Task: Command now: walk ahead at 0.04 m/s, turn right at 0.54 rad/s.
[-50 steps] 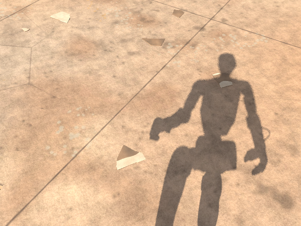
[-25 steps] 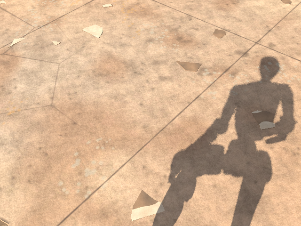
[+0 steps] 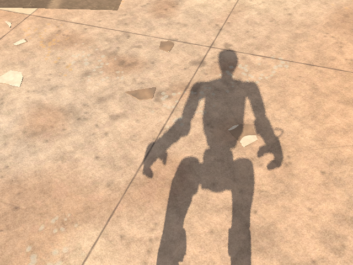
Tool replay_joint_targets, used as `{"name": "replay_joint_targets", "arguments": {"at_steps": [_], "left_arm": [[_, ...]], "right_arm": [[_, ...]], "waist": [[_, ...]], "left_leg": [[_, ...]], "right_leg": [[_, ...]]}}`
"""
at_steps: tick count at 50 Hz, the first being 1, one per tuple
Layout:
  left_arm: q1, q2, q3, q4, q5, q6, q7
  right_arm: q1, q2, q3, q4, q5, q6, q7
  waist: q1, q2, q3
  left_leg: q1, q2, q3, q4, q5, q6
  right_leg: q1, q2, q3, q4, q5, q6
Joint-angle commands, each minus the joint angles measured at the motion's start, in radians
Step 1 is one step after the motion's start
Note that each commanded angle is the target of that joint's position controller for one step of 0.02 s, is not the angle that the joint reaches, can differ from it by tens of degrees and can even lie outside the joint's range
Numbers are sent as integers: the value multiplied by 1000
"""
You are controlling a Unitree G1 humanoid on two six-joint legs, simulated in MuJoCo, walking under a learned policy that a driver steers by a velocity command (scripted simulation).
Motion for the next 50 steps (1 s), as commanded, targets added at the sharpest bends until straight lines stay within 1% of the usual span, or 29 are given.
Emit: {"name": "replay_joint_targets", "arguments": {"at_steps": [1, 2, 3, 4, 5, 6, 8, 13, 18, 20, 22, 23, 24, 25, 26, 27, 28, 29, 31, 33, 35, 39, 42, 43, 44, 45, 46, 48, 50], "left_arm": [[141, 203, 64, -32, 10, -7, 14], [112, 295, 74, -67, 25, -18, 20], [106, 250, 65, -73, 45, -46, 13], [65, 228, 58, -76, 39, -67, 14], [8, 202, 54, -88, 18, -76, 18], [-24, 171, 43, -96, 0, -76, 23], [-18, 146, 31, -102, 2, -71, 34], [14, 173, 43, -109, -4, -57, 48], [-21, 188, 49, -128, -2, -43, 35], [-41, 185, 47, -134, -7, -38, 32], [-79, 179, 43, -144, -19, -30, 35], [-77, 162, 38, -149, -20, -27, 39], [-36, 109, 24, -152, -10, -26, 38], [5, 101, 27, -175, -17, -35, 35], [12, 193, 50, -159, -1, -43, 32], [18, 232, 69, -136, -11, -40, 29], [31, 210, 69, -117, -11, -29, 31], [29, 187, 64, -114, -7, -20, 31], [-4, 139, 47, -136, -16, -16, 22], [-61, 117, 35, -169, -21, -20, 18], [-80, 94, 20, -185, -11, -24, 14], [-56, 101, 13, -181, -7, -24, 6], [28, 100, 17, -140, -3, -21, -1], [37, 126, 24, -138, -1, -20, 4], [75, 182, 31, -142, 1, -18, 18], [75, 210, 30, -143, 19, -28, 14], [121, 201, 35, -127, 14, -47, 5], [85, 176, 26, -103, 9, -79, 6], [59, 142, 12, -99, 6, -96, 17]], "right_arm": [[15, -78, -23, -31, -5, 9, 6], [-58, -78, -23, -89, -26, 5, -1], [-124, -107, -33, -99, -26, 3, -5], [-106, -112, -39, -92, -9, 4, -7], [-67, -114, -45, -63, -9, 6, -15], [-56, -129, -51, -52, -17, 6, -21], [-50, -116, -52, -49, -16, -1, -18], [-85, -80, -36, -55, -3, -12, -7], [-64, -104, -36, -49, 6, -22, 10], [-39, -114, -38, -46, 8, -31, 19], [25, -118, -42, -29, 7, -41, 28], [61, -142, -50, -17, 1, -42, 29], [82, -209, -64, -20, -16, -37, 23], [51, -267, -72, -21, -40, -27, 19], [17, -213, -59, -47, -46, -30, 16], [-34, -156, -43, -66, -39, -31, 10], [-71, -134, -36, -73, -25, -27, 5], [-75, -119, -30, -76, -10, -26, 0], [-40, -130, -27, -65, -12, -16, -10], [13, -150, -33, -55, -18, -7, -18], [33, -176, -39, -49, -16, -1, -13], [22, -217, -48, -45, 1, 4, 13], [3, -200, -36, -31, 26, 3, 21], [59, -160, -21, -5, 21, -4, 26], [83, -75, 9, -15, -29, -14, 37], [31, -67, 13, -50, -24, -18, 33], [-17, -158, -12, -57, -7, -19, 30], [-10, -175, -31, -39, 19, -25, 37], [-8, -168, -34, -27, 15, -38, 40]], "waist": [[19, -201, -81], [20, -353, -43], [53, -228, -83], [20, -189, -88], [-8, -134, -97], [-16, -131, -102], [-24, -128, -137], [6, -137, -141], [13, -166, -129], [5, -171, -136], [-38, -162, -144], [-47, -134, -151], [-19, 42, -180], [29, 283, -133], [10, 215, -124], [24, 146, -105], [37, 124, -82], [22, 133, -64], [-2, 142, -45], [-43, 154, -59], [-61, 157, -88], [-55, 176, -100], [1, 153, -99], [1, 95, -111], [-17, -128, -193], [4, -269, -185], [65, -191, -153], [38, -183, -54], [23, -181, 12]], "left_leg": [[-134, 63, -15, 234, -230, -6], [-366, -90, -84, 455, -496, -70], [-373, -84, -228, 608, -488, -53], [-380, -71, -263, 643, -396, -35], [-380, -59, -278, 639, -320, -30], [-376, -55, -284, 630, -273, -34], [-324, -76, -282, 644, -214, -46], [-277, -99, -298, 386, -171, -74], [-131, -124, -304, 223, -201, -71], [-86, -130, -306, 141, -196, -61], [26, -130, -290, -54, -68, -38], [128, -80, -308, -139, 46, -16], [256, 112, -475, -164, 144, 54], [270, 285, -699, -175, 351, 228], [216, 350, -717, -181, 340, 308], [184, 281, -606, -170, 293, 270], [174, 208, -510, -161, 227, 219], [184, 180, -459, -161, 209, 202], [190, 148, -376, -174, 238, 207], [270, 167, -354, -174, 273, 226], [291, 180, -337, -161, 311, 236], [236, 195, -307, -137, 368, 231], [177, 170, -281, -50, 307, 172], [102, 137, -246, 4, 211, 104], [-47, 54, -155, 194, -132, 6], [-198, -43, -154, 309, -462, -35], [-271, -34, -200, 476, -492, -44], [-352, -1, -233, 551, -364, -12], [-376, 12, -245, 530, -225, -3]], "right_leg": [[237, -150, 279, -313, 328, -135], [232, -323, 571, -366, 420, -314], [205, -298, 542, -377, 367, -335], [207, -249, 460, -370, 337, -282], [217, -205, 403, -352, 303, -225], [219, -191, 378, -342, 329, -199], [220, -160, 348, -325, 424, -199], [277, -136, 378, -303, 374, -204], [203, -124, 468, -290, 351, -215], [212, -114, 513, -266, 390, -206], [193, -74, 521, -221, 381, -164], [134, -34, 498, -181, 285, -120], [5, 61, 386, -1, 20, -65], [-211, 219, 217, 172, -361, -6], [-238, 136, 216, 397, -369, 35], [-224, 115, 214, 477, -294, 46], [-230, 106, 198, 511, -232, 63], [-259, 101, 190, 542, -180, 80], [-266, 88, 137, 505, -128, 100], [-286, 61, 106, 402, -111, 114], [-217, 41, 91, 285, -131, 114], [-34, 53, 27, 75, -125, 86], [159, 82, -2, -243, 98, 26], [284, 53, 51, -326, 233, -4], [465, -147, 297, -323, 477, -61], [407, -301, 478, -341, 320, -240], [384, -295, 526, -411, 40, -296], [335, -216, 467, -476, -326, -216], [303, -184, 424, -524, -288, -187]]}}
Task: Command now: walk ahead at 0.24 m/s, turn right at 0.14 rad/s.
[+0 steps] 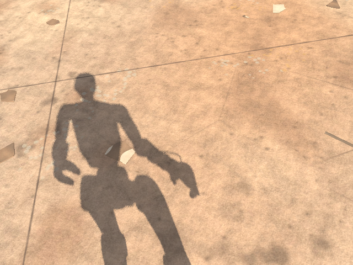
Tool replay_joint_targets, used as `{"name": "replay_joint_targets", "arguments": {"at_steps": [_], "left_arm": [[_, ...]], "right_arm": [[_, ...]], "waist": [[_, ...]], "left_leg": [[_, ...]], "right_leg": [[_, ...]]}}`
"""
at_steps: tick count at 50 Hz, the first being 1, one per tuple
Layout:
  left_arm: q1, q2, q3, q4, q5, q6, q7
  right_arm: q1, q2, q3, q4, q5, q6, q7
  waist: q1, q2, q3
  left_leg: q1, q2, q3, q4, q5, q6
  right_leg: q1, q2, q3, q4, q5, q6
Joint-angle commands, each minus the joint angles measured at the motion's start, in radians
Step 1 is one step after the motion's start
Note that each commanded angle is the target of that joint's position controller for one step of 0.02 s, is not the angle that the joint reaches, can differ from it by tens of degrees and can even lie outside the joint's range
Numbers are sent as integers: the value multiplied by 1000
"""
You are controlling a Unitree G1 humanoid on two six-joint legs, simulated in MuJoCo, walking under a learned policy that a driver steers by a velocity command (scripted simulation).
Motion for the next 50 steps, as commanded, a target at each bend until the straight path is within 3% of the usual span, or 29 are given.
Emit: {"name": "replay_joint_targets", "arguments": {"at_steps": [1, 4, 7, 12, 15, 17, 18, 19, 20, 21, 22, 23, 24, 29, 33, 36, 39, 41, 42, 43, 44, 45, 46, 47, 48, 49, 50], "left_arm": [[41, 168, 47, -30, 3, -41, 16], [46, 166, 50, -25, 0, -61, 16], [64, 191, 61, -8, -7, -69, 10], [103, 211, 70, 30, -21, -69, -3], [95, 204, 68, 43, -25, -61, -5], [100, 157, 49, 47, -13, -56, -4], [95, 90, 23, 22, 4, -58, -3], [132, 55, 16, -27, -8, -77, 3], [113, 155, 39, -9, -30, -91, 6], [71, 184, 48, -16, -45, -98, 0], [62, 168, 44, -7, -39, -99, 2], [40, 156, 45, -9, -24, -99, 1], [43, 141, 45, -7, -18, -94, -2], [-21, 97, 36, -32, -5, -79, -5], [-156, 53, 15, -68, -12, -94, -20], [-251, 43, 8, -98, -18, -103, -40], [-298, 55, 9, -121, -22, -112, -60], [-246, 90, 22, -112, -18, -113, -64], [-169, 121, 36, -92, -16, -110, -60], [-17, 161, 58, -48, -16, -106, -51], [160, 207, 73, -7, -6, -99, -37], [230, 294, 91, 15, 7, -97, -35], [237, 200, 67, 18, -3, -95, -34], [150, 162, 51, 15, -10, -94, -31], [80, 143, 44, 9, -10, -94, -30], [27, 120, 39, 9, -2, -97, -33], [-5, 91, 31, 8, 9, -106, -35]], "right_arm": [[-82, -106, -31, -67, 3, -41, 6], [-93, -72, -21, -60, -2, -65, 15], [-125, -50, -6, -69, -4, -73, 21], [-159, -66, 6, -89, 5, -82, 33], [-90, -83, 4, -73, 9, -93, 38], [96, -127, -22, -13, 11, -96, 26], [235, -208, -42, 7, 3, -99, 17], [290, -289, -57, 19, -9, -100, 27], [231, -192, -30, 2, -5, -109, 34], [170, -142, -16, -16, -7, -111, 32], [121, -115, -7, -31, -14, -111, 31], [95, -91, 0, -39, -18, -109, 29], [82, -80, 5, -42, -26, -108, 26], [127, -104, 2, -25, -15, -110, 9], [176, -108, 6, -10, -8, -97, -5], [245, -114, 5, 15, -3, -83, -9], [273, -121, 0, 30, 0, -64, -13], [256, -142, -9, 25, -1, -56, -19], [245, -156, -14, 21, -4, -50, -22], [222, -152, -12, 13, -7, -41, -24], [218, -125, 2, -9, -21, -43, -26], [355, 19, 42, -31, -25, -64, -13], [318, -52, 30, -11, -6, -91, -2], [208, -120, 9, -54, 24, -107, 6], [140, -113, 12, -73, 27, -116, 6], [118, -97, 10, -74, 18, -114, 3], [138, -89, 5, -63, 12, -100, 0]], "waist": [[44, -201, 26], [43, -161, 12], [56, -162, 16], [68, -154, 47], [18, -141, 37], [-67, -107, -41], [-115, 69, -138], [-84, 326, -202], [-85, 169, -141], [-65, 127, -59], [-42, 68, -34], [-32, 45, -6], [-15, 63, -4], [-16, 16, 13], [-58, 21, 39], [-89, 9, 69], [-76, 17, 76], [-25, 45, 25], [22, 67, -36], [107, 59, -135], [177, 16, -273], [100, -241, -424], [135, -238, -464], [124, -191, -266], [94, -106, -155], [59, -55, -85], [25, -73, -59]], "left_leg": [[-279, 37, -48, 54, 135, 17], [-261, 33, -41, -84, 252, 11], [-189, 19, -31, -231, 303, -4], [-113, 8, -24, -344, 299, 16], [13, -3, -7, -406, 307, 54], [274, -30, 1, -437, 266, 88], [452, 159, -244, -519, 178, 155], [630, 320, -712, -696, -103, 294], [589, 319, -729, -738, -226, 286], [519, 293, -608, -733, -175, 252], [460, 250, -509, -737, -72, 229], [406, 217, -435, -751, 30, 222], [360, 188, -369, -769, 111, 212], [348, 150, -200, -808, 490, 229], [327, 103, -94, -826, 559, 198], [386, 129, -89, -817, 558, 203], [495, 178, -94, -760, 661, 202], [549, 191, -89, -669, 906, 185], [565, 185, -82, -572, 1087, 176], [525, 147, -48, -391, 1177, 151], [308, 114, -42, -129, 958, 127], [-116, -91, -33, 277, 267, 59], [-245, -116, -175, 403, -107, 66], [-327, -50, -163, 430, -56, 76], [-312, 3, -130, 377, 37, 79], [-283, 39, -117, 311, 99, 71], [-221, 70, -123, 270, 143, 66]], "right_leg": [[157, -249, 336, -315, -268, -155], [172, -232, 260, -326, -139, -154], [128, -235, 218, -330, -105, -161], [79, -267, 207, -305, -120, -168], [61, -270, 191, -245, -83, -142], [-26, -195, 119, -29, 71, -96], [-152, -97, 18, 328, 9, -37], [-455, 50, 20, 634, -320, 18], [-555, -4, 119, 763, -300, 9], [-600, -54, 106, 776, -206, -13], [-579, -97, 85, 753, -116, -15], [-564, -123, 78, 704, -52, -10], [-514, -143, 74, 675, -3, -4], [-543, -146, 30, 504, 150, 53], [-469, -112, -23, 240, 330, 61], [-459, -84, -39, 124, 370, 47], [-473, -65, -33, 65, 307, 11], [-381, -29, -49, 55, 228, -23], [-274, 2, -69, 65, 186, -46], [-66, 23, -91, 35, 219, -79], [273, -102, 38, 97, 242, -133], [654, -368, 542, 49, 36, -304], [666, -409, 754, -94, -57, -320], [519, -369, 585, -126, -62, -264], [350, -327, 449, -157, 20, -233], [217, -292, 350, -192, 102, -213], [131, -258, 272, -229, 157, -196]]}}
Over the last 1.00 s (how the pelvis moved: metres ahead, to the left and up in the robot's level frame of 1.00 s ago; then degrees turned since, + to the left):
0.02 -0.03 0.01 -29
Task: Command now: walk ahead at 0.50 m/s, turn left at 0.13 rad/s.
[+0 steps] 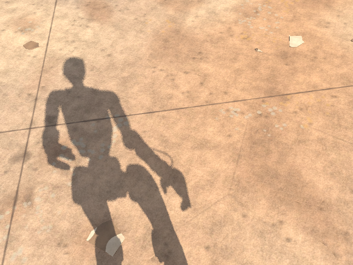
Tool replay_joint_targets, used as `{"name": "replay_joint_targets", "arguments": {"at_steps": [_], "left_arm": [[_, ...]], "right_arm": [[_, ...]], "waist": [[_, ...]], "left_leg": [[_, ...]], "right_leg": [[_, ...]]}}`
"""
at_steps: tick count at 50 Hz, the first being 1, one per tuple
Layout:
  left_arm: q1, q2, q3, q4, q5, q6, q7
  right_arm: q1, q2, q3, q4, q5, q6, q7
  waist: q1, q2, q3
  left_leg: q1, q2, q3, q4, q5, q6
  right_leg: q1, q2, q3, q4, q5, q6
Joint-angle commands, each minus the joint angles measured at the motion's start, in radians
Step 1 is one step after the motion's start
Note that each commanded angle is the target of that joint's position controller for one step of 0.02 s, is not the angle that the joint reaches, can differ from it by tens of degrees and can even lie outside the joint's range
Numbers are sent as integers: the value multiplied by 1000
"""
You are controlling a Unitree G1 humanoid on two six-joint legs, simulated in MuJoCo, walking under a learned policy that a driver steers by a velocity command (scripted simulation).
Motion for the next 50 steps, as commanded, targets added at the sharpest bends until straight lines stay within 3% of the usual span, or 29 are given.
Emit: {"name": "replay_joint_targets", "arguments": {"at_steps": [1, 3, 6, 9, 11, 15, 18, 19, 20, 21, 22, 23, 24, 25, 26, 27, 30, 32, 34, 38, 41, 42, 43, 44, 45, 46, 47, 48, 50], "left_arm": [[42, 85, 26, -24, 12, -22, 1], [41, 96, 31, 3, 7, -41, -1], [60, 125, 40, 35, 17, -46, 12], [62, 141, 41, 48, 14, -42, 23], [99, 158, 44, 67, 9, -37, 29], [156, 180, 54, 104, -8, -3, 35], [132, 214, 66, 98, -15, 27, 48], [120, 223, 68, 92, -13, 38, 54], [105, 215, 63, 83, -14, 46, 61], [132, 175, 44, 61, 6, 39, 66], [229, 35, 0, 16, 28, 6, 44], [128, 127, 13, 13, -9, -34, 27], [42, 165, 23, -18, -41, -55, 17], [18, 153, 18, -23, -30, -67, 21], [10, 157, 24, -18, -5, -67, 28], [27, 163, 30, -16, 4, -57, 29], [42, 133, 28, -25, 17, -24, 32], [-13, 111, 20, -46, 24, -14, 39], [-70, 83, 9, -58, 23, -15, 36], [-154, 100, 15, -89, 5, -13, 22], [-109, 148, 36, -81, 11, -22, 18], [-59, 154, 41, -70, 17, -29, 21], [-1, 187, 49, -68, 34, -35, 27], [32, 229, 51, -78, 50, -28, 37], [80, 225, 57, -53, 33, -4, 34], [28, 164, 44, -87, 15, 10, 35], [-7, 120, 31, -101, 16, 26, 41], [-47, 103, 21, -104, 20, 40, 44], [-94, 129, 26, -94, 28, 56, 51]], "right_arm": [[10, -102, -31, -67, 3, -4, -3], [22, -68, -25, -66, 1, 24, -9], [-63, -66, -28, -104, -6, 31, -14], [-147, -51, -24, -131, -10, 17, 2], [-223, -32, -15, -160, -11, 13, 14], [-312, -38, -16, -226, -9, 15, 38], [-273, -74, -35, -255, -9, 21, 54], [-186, -104, -53, -243, -8, 25, 53], [-31, -152, -84, -207, -4, 28, 45], [127, -242, -118, -179, -2, 38, 24], [96, -318, -126, -191, 3, 33, 22], [122, -229, -102, -215, -4, 23, 25], [88, -183, -90, -212, -12, 14, 24], [29, -165, -85, -222, -10, 10, 22], [-35, -138, -77, -238, -13, 10, 20], [-71, -117, -68, -258, -26, 10, 16], [-85, -135, -74, -269, -21, 9, 2], [-75, -166, -84, -263, -20, 17, -15], [-56, -172, -89, -255, -12, 36, -29], [1, -164, -91, -235, -5, 68, -42], [-34, -143, -89, -253, -10, 78, -52], [-69, -130, -85, -268, -8, 79, -53], [-71, -91, -72, -290, -16, 76, -50], [47, -24, -52, -294, -37, 73, -46], [189, -79, -52, -291, -12, 73, -37], [162, -172, -77, -258, -2, 86, -39], [50, -203, -90, -273, -1, 106, -43], [6, -196, -93, -279, -2, 127, -49], [-13, -144, -83, -299, -2, 148, -52]], "waist": [[11, -79, -82], [-6, -85, -52], [10, -76, -7], [39, -63, 4], [76, -49, 18], [102, -43, 39], [52, -84, -17], [1, -98, -76], [-84, -79, -159], [-139, 42, -266], [-16, 264, -354], [-94, 146, -424], [-103, 100, -286], [-63, 7, -200], [-25, -23, -142], [10, -2, -128], [41, 8, -88], [36, 10, -60], [11, 40, -80], [-28, 82, -114], [10, 109, -125], [45, 107, -140], [64, 52, -223], [13, -169, -331], [-18, -353, -452], [4, -199, -391], [32, -130, -292], [26, -93, -223], [1, -138, -125]], "left_leg": [[-236, 116, -51, 2, 104, -12], [-227, 126, -53, -43, 130, -35], [-314, 123, -72, -175, 282, -59], [-282, 99, -25, -393, 476, -55], [-277, 88, 13, -483, 529, -47], [-367, 71, 38, -573, 436, -10], [-275, 5, 110, -581, 270, 40], [-159, -36, 138, -579, 230, 64], [60, -81, 145, -630, 270, 99], [371, 46, -78, -644, 285, 164], [687, 273, -653, -752, 95, 355], [744, 302, -777, -862, 20, 359], [654, 275, -627, -878, 93, 312], [511, 232, -509, -877, 200, 281], [376, 197, -422, -889, 318, 261], [291, 174, -377, -911, 406, 258], [157, 141, -286, -944, 606, 267], [86, 94, -198, -920, 777, 235], [45, 31, -134, -874, 795, 177], [100, 38, -223, -803, 630, 121], [190, 60, -335, -684, 585, 100], [188, 33, -335, -612, 561, 75], [138, -26, -299, -460, 464, 36], [-63, -138, -201, -200, -129, -23], [-241, -156, -140, 23, -376, -62], [-281, -88, -151, 125, -282, -98], [-312, -62, -107, 156, -200, -120], [-303, -37, -87, 137, -153, -133], [-224, -7, -37, 42, -90, -134]], "right_leg": [[233, -280, 309, -310, 63, -171], [160, -275, 221, -358, 109, -176], [160, -263, 116, -391, 150, -163], [181, -227, 3, -396, 185, -122], [227, -244, -26, -400, 183, -114], [429, -308, -53, -326, 271, -96], [506, -328, -89, -161, 654, -60], [498, -317, -107, -27, 798, -44], [420, -277, -138, 183, 812, -13], [175, -231, -145, 496, 513, 30], [-274, -3, -30, 817, -414, 91], [-390, -17, 167, 909, -452, 70], [-460, -65, 167, 888, -359, 48], [-433, -108, 159, 807, -274, 39], [-373, -137, 153, 718, -226, 48], [-304, -155, 161, 681, -195, 56], [-251, -150, 131, 561, -153, 108], [-226, -116, 102, 419, -60, 140], [-142, -66, 84, 251, 94, 146], [-77, -4, 111, 66, 211, 135], [-51, -14, 157, -9, 145, 98], [19, -29, 144, -73, 213, 77], [194, -128, 203, -78, 412, 27], [475, -363, 410, 7, 865, -87], [619, -556, 712, -25, 732, -261], [534, -500, 677, -66, 488, -240], [447, -428, 526, -79, 348, -187], [336, -374, 432, -109, 257, -161], [148, -296, 294, -178, 159, -141]]}}
Over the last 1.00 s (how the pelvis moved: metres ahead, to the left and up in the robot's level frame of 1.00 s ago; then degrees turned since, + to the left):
0.46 0.03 -0.01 1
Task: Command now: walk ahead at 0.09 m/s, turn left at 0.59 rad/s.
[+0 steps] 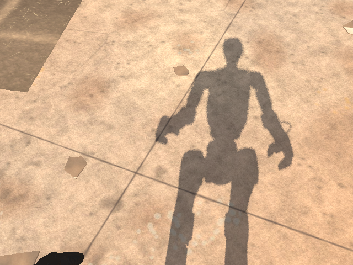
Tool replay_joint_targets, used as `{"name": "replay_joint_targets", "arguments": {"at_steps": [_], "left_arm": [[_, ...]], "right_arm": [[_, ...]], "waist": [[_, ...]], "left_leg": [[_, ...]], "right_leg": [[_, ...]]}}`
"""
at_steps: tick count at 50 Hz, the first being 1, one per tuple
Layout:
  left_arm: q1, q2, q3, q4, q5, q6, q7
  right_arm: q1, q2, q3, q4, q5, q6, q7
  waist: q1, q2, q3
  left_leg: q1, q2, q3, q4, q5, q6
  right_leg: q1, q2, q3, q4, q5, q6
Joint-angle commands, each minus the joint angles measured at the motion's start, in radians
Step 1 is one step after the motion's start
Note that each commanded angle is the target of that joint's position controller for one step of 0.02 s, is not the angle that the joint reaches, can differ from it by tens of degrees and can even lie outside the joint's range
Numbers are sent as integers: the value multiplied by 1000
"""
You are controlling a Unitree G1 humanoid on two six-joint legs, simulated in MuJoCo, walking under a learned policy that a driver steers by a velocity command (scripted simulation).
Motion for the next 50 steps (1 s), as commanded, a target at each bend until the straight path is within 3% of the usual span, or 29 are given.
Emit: {"name": "replay_joint_targets", "arguments": {"at_steps": [1, 6, 9, 11, 12, 13, 14, 15, 16, 17, 19, 21, 23, 25, 27, 28, 29, 30, 31, 32, 34, 43, 50], "left_arm": [[0, 150, 43, -49, 8, 16, 14], [-2, 179, 58, -26, -6, 26, 18], [3, 197, 62, -8, -20, 36, 7], [-4, 202, 59, 7, -35, 42, 0], [-4, 192, 55, 18, -44, 46, -1], [40, 162, 45, 43, -48, 46, -4], [79, 92, 23, 46, -22, 42, -14], [59, 81, 20, 17, -2, 36, -12], [-6, 156, 42, 14, -7, 40, -1], [13, 168, 52, 27, -23, 46, 0], [73, 161, 59, 73, -14, 59, 10], [97, 133, 52, 90, -17, 59, 8], [73, 99, 35, 89, -24, 54, 3], [54, 100, 28, 85, -29, 52, 1], [92, 100, 24, 105, -29, 51, -2], [108, 109, 21, 115, -18, 48, -4], [118, 153, 26, 116, -4, 47, 0], [116, 221, 42, 125, -10, 50, 4], [98, 185, 40, 140, -20, 48, -2], [87, 142, 29, 139, -17, 44, -6], [75, 126, 20, 154, -10, 32, -3], [97, 118, 9, 227, -14, 26, 16], [105, 107, 4, 275, -16, 29, 21]], "right_arm": [[68, -80, -31, -68, 2, 20, -8], [13, -43, -11, -97, -15, 7, 3], [6, -54, -10, -96, -17, 7, 17], [28, -53, -11, -83, -20, 6, 26], [56, -51, -12, -67, -24, 4, 31], [62, -67, -16, -65, -31, 3, 31], [57, -132, -25, -80, -39, 3, 21], [-15, -179, -26, -109, -53, 0, 18], [-26, -144, -20, -109, -71, -18, 20], [-60, -112, -9, -96, -72, -37, 22], [-115, -78, 1, -83, -48, -59, 22], [-128, -44, 15, -69, -44, -62, 21], [-119, -40, 13, -54, -40, -57, 23], [-97, -49, 10, -34, -38, -48, 23], [-113, -35, 15, -17, -28, -42, 24], [-97, -30, 17, -1, -22, -45, 25], [-67, -18, 21, 10, -32, -54, 27], [-26, -31, 15, 18, -45, -63, 35], [-56, -24, 17, 23, -47, -64, 32], [-108, -41, 13, 26, -45, -61, 29], [-130, -23, 12, 28, -39, -46, 17], [-95, -9, 3, 116, -35, -44, 8], [-74, -12, 3, 192, -31, -51, 1]], "waist": [[5, -166, -125], [28, -159, -194], [32, -171, -186], [10, -164, -174], [-9, -159, -168], [-9, -130, -154], [27, 71, -161], [43, 251, -115], [-11, 177, -99], [17, 162, -90], [40, 143, -92], [57, 116, -114], [36, 111, -129], [15, 113, -143], [42, 103, -144], [51, 80, -140], [32, 25, -151], [-17, -81, -138], [3, -127, -126], [29, -96, -97], [29, -93, -79], [38, -30, -52], [39, -20, -47]], "left_leg": [[-77, 78, 44, -29, 65, -26], [33, 117, 71, -270, 134, -4], [109, 100, 97, -403, 164, 22], [186, 80, 121, -560, 237, 52], [259, 62, 139, -672, 303, 75], [336, 72, 103, -766, 360, 106], [412, 252, -138, -872, 488, 167], [303, 426, -329, -917, 510, 319], [216, 408, -308, -935, 448, 357], [204, 363, -241, -930, 446, 329], [236, 296, -147, -897, 537, 269], [246, 263, -87, -858, 713, 262], [290, 247, -69, -823, 763, 263], [327, 265, -104, -805, 781, 282], [317, 251, -111, -788, 731, 262], [288, 232, -109, -793, 652, 225], [248, 195, -92, -782, 544, 177], [211, 134, -41, -781, 438, 144], [261, 96, 10, -785, 391, 110], [275, 92, 18, -762, 379, 99], [276, 98, 15, -758, 416, 107], [265, 94, 24, -784, 409, 94], [271, 93, 32, -791, 417, 87]], "right_leg": [[186, -241, 203, -210, 127, -188], [222, -294, 124, -215, 220, -233], [214, -300, 109, -214, 129, -227], [199, -292, 99, -181, 56, -199], [166, -276, 83, -148, 16, -168], [108, -245, 57, -104, -66, -104], [7, -153, -44, 86, -233, 0], [-96, -41, -69, 193, -458, 68], [-63, -64, 18, 357, -474, 77], [-64, -65, 39, 422, -436, 76], [-64, -74, 53, 454, -356, 92], [-5, -72, 50, 430, -316, 110], [39, -72, 35, 297, -306, 115], [79, -64, 27, 186, -303, 115], [173, -56, 15, -23, -151, 100], [250, -64, 32, -128, 12, 83], [325, -119, 93, -122, 180, 59], [334, -149, 93, -56, 219, 25], [240, -125, 83, -58, 41, -1], [201, -109, 82, -83, -28, 3], [183, -101, 77, -100, -38, 22], [197, -81, 64, -100, -93, 29], [204, -68, 55, -103, -90, 26]]}}
Over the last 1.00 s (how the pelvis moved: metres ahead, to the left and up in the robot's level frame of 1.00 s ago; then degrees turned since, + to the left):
0.52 0.11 0.00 32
